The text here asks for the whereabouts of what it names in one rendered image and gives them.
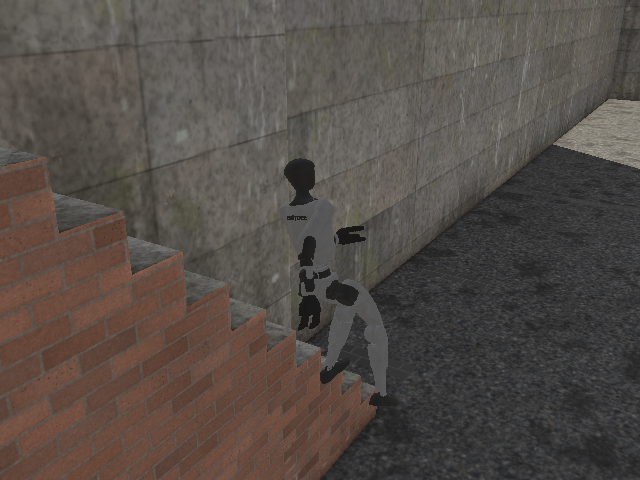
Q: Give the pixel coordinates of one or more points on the right robot forearm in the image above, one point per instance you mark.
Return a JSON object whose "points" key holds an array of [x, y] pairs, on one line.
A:
{"points": [[307, 274]]}

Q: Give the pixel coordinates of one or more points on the robot left hand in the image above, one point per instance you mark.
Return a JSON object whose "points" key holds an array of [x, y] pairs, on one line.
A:
{"points": [[346, 238]]}

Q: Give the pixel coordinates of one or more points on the left robot upper arm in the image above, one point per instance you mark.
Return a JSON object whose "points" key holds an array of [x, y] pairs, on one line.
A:
{"points": [[282, 213]]}

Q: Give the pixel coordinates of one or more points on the humanoid robot head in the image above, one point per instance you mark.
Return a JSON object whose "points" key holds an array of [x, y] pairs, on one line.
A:
{"points": [[301, 174]]}

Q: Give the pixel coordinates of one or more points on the right robot upper arm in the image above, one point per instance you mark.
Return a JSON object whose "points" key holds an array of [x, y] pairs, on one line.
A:
{"points": [[324, 210]]}

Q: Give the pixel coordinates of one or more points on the robot right hand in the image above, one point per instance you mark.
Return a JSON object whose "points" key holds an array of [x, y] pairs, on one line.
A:
{"points": [[309, 306]]}

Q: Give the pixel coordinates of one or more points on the humanoid robot torso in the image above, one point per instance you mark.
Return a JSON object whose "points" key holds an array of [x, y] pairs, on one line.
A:
{"points": [[297, 218]]}

